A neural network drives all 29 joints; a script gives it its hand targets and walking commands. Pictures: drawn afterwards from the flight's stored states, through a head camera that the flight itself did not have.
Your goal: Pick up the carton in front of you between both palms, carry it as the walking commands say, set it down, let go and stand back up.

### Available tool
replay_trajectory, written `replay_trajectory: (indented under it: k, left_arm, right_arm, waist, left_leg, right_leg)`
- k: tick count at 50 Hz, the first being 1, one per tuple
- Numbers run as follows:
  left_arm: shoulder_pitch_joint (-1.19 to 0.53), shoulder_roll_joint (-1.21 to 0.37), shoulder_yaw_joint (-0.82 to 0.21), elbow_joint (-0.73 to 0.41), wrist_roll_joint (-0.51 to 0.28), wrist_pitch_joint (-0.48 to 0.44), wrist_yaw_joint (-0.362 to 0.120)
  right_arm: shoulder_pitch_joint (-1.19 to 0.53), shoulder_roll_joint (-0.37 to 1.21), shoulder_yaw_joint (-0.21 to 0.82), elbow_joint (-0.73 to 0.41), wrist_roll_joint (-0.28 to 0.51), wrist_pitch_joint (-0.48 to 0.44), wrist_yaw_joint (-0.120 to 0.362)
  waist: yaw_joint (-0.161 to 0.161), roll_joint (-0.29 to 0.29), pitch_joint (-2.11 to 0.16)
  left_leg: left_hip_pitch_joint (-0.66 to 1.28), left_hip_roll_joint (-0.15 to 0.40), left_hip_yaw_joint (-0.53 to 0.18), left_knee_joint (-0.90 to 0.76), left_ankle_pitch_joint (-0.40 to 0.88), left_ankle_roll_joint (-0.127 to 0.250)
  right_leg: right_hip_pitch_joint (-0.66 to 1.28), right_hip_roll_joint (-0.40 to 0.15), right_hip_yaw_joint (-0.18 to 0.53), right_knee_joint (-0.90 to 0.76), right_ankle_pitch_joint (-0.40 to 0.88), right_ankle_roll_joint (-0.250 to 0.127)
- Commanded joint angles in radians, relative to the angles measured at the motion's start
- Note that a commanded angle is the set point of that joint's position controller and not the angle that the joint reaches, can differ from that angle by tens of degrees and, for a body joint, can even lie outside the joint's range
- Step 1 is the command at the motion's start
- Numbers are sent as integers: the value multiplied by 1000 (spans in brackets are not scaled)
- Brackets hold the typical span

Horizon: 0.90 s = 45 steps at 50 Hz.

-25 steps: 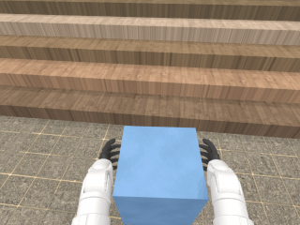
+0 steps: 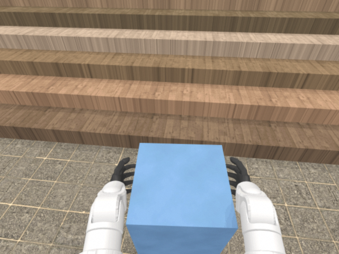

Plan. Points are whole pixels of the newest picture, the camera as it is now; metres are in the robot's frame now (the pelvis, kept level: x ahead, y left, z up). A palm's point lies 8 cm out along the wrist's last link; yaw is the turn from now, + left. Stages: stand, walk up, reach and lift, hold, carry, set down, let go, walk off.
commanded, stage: hold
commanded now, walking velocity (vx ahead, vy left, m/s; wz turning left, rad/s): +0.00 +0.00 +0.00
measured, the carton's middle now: (178, 203) +0.28 +0.00 -0.03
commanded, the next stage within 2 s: carry in 0.54 s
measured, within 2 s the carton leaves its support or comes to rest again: neither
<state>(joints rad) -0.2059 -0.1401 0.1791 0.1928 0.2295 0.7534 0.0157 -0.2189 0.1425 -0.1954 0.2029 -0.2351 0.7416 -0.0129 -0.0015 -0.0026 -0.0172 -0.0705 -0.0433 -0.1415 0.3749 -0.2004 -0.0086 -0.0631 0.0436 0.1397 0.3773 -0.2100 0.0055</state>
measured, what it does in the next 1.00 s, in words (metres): shifts its weight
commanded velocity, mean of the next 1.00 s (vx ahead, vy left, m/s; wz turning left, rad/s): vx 0.25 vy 0.00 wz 0.00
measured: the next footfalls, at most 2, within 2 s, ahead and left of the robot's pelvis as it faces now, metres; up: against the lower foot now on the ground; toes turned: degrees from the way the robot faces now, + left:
right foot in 1.12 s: +0.25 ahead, -0.10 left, +0.00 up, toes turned -9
left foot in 1.52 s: +0.62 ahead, +0.08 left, +0.00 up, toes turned +10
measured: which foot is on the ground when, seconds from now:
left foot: down 0.00-1.00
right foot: down 0.00-0.92, up 0.94-1.00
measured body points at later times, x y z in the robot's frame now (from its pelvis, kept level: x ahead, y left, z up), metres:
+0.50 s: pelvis -0.01 +0.00 +0.00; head -0.05 +0.00 +0.45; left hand +0.29 +0.15 +0.04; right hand +0.29 -0.15 +0.04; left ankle +0.01 +0.13 -0.75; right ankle +0.01 -0.13 -0.75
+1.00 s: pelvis +0.12 +0.00 -0.02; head +0.10 -0.01 +0.43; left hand +0.41 +0.14 +0.05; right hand +0.40 -0.16 +0.05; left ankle +0.04 +0.11 -0.74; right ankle +0.03 -0.11 -0.71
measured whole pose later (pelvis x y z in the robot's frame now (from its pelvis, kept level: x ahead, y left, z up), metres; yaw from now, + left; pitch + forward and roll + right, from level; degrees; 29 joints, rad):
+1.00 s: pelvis +0.12 +0.00 -0.02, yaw -2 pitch +6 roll +1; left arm -0.13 -0.12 0.13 -0.27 0.10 1.16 0.10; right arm -0.21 0.14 -0.12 -0.18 -0.10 1.13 -0.09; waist -0.01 0.00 -0.17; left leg -0.23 0.03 0.11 0.54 -0.42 0.00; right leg -0.38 -0.04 -0.06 0.85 -0.52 0.02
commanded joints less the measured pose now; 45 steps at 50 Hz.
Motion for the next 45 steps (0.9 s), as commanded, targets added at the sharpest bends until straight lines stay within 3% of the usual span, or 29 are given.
replay_trajectory:
  k: [1,17,26,27,29,30,31,34,36,38,39,40,41,42,43,44,45]
  left_arm:
    - [-519,-900,-539,-42,-238,-21,-237]
    - [-649,-946,-541,-7,-245,-37,-251]
    - [-623,-947,-536,-11,-242,-33,-248]
    - [-635,-939,-542,-30,-250,-27,-249]
    - [-640,-938,-561,-72,-263,-20,-245]
    - [-658,-936,-580,-98,-276,-14,-241]
    - [-670,-928,-603,-127,-295,-6,-236]
    - [-663,-915,-688,-217,-354,41,-216]
    - [-657,-894,-727,-275,-392,97,-204]
    - [-656,-871,-743,-309,-427,162,-194]
    - [-646,-857,-746,-318,-441,196,-189]
    - [-622,-843,-750,-330,-455,227,-183]
    - [-585,-825,-747,-341,-461,254,-175]
    - [-546,-822,-737,-354,-461,278,-166]
    - [-530,-823,-740,-393,-463,301,-156]
    - [-536,-827,-748,-438,-468,322,-148]
    - [-542,-835,-757,-476,-476,340,-143]
  right_arm:
    - [-479,914,541,-12,233,-7,238]
    - [-610,948,541,22,238,-26,253]
    - [-592,943,538,14,238,-23,254]
    - [-604,936,541,-6,237,-18,253]
    - [-601,929,560,-44,255,-10,247]
    - [-610,927,576,-70,265,-5,243]
    - [-618,921,597,-104,279,3,236]
    - [-605,905,676,-204,337,53,213]
    - [-595,874,716,-267,372,111,197]
    - [-599,839,741,-309,399,176,184]
    - [-598,827,751,-323,415,210,178]
    - [-593,826,766,-345,436,243,174]
    - [-591,835,783,-371,466,274,172]
    - [-591,844,796,-392,498,303,175]
    - [-583,857,809,-411,531,325,179]
    - [-576,872,815,-429,559,344,183]
    - [-562,887,816,-439,579,361,186]
  waist:
    - [3,2,-155]
    - [1,5,-208]
    - [2,3,-221]
    - [6,14,-229]
    - [3,14,-237]
    - [2,15,-216]
    - [1,19,-198]
    - [-4,54,-291]
    - [-9,85,-303]
    - [-9,72,-261]
    - [-3,22,-251]
    - [7,-82,-256]
    - [19,-217,-266]
    - [24,-262,-235]
    - [27,-221,-224]
    - [24,-169,-253]
    - [12,-120,-301]
  left_leg:
    - [43,-50,63,-52,130,-9]
    - [38,-43,68,-35,68,-5]
    - [56,-43,66,-35,124,-7]
    - [-54,112,30,44,9,18]
    - [-142,114,-13,0,-394,32]
    - [-179,108,-19,-13,-516,41]
    - [-191,115,-20,-11,-510,48]
    - [-127,157,-28,7,-367,63]
    - [-128,189,-62,-12,-423,83]
    - [-193,192,-45,15,-416,88]
    - [-248,164,14,82,-345,74]
    - [-329,123,101,216,-261,51]
    - [-443,73,196,362,-199,17]
    - [-547,51,242,338,-258,-1]
    - [-556,49,256,265,-279,-2]
    - [-466,48,264,179,-237,1]
    - [-274,56,259,97,-167,9]
  right_leg:
    - [13,46,-58,-60,140,9]
    - [2,42,-65,-43,69,3]
    - [15,45,-66,-43,120,5]
    - [-86,-108,-23,38,18,-13]
    - [-159,-100,9,15,-360,-23]
    - [-199,-92,10,13,-484,-26]
    - [-230,-94,0,27,-471,-27]
    - [-230,-85,-82,125,-269,-20]
    - [-262,-83,-106,153,-295,-20]
    - [-250,-107,-102,119,-306,-26]
    - [-199,-140,-65,80,-295,-38]
    - [-119,-198,22,32,-273,-68]
    - [-7,-265,143,-19,-173,-118]
    - [56,-320,224,-27,-13,-170]
    - [84,-328,214,2,141,-188]
    - [65,-310,151,53,215,-174]
    - [-34,-273,51,118,190,-134]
